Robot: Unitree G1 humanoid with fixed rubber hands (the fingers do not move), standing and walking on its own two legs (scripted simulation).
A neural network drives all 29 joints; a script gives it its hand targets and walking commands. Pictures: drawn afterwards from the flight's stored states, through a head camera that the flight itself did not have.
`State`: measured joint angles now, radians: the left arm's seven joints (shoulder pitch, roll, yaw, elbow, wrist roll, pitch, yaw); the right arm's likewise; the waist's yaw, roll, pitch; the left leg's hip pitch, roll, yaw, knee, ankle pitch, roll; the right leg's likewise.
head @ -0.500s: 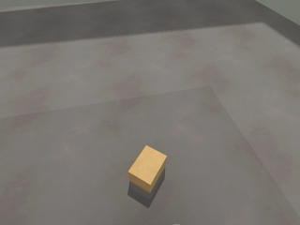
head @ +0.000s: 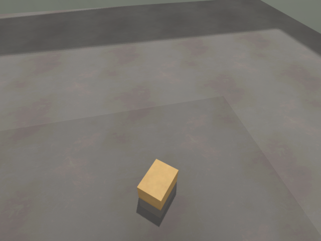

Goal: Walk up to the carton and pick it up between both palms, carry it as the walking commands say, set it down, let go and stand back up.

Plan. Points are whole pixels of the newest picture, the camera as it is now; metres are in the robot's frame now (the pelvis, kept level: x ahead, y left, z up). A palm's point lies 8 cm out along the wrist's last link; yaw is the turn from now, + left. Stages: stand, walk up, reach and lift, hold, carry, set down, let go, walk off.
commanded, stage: walk up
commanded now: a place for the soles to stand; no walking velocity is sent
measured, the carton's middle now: (158, 184) +0.58 +0.01 -0.66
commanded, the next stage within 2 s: none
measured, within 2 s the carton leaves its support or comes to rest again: neither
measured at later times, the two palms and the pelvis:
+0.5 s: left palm out of the picture +0.17 +0.50 -0.06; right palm out of the picture +0.08 -0.19 -0.12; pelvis +0.05 +0.15 -0.01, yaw -13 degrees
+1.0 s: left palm out of the picture +0.32 +0.56 -0.06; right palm out of the picture +0.10 -0.08 -0.11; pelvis +0.13 +0.25 -0.01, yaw -24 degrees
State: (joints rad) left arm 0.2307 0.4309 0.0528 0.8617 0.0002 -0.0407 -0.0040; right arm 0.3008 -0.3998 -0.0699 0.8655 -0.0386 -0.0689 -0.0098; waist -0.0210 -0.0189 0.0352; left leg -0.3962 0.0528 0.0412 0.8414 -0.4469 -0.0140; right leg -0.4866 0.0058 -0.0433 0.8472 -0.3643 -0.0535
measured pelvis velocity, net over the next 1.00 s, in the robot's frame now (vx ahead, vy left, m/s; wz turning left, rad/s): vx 0.13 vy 0.25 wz -0.41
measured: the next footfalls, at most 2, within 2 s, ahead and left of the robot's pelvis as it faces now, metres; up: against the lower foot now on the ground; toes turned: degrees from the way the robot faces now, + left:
left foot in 0.42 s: +0.12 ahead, +0.24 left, +0.00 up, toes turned -8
right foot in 0.72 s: +0.13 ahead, +0.07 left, +0.00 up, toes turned -25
